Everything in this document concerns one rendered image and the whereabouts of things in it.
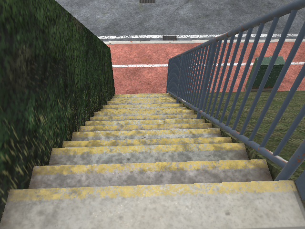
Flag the stairs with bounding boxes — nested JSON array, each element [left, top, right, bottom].
[[29, 93, 273, 189]]

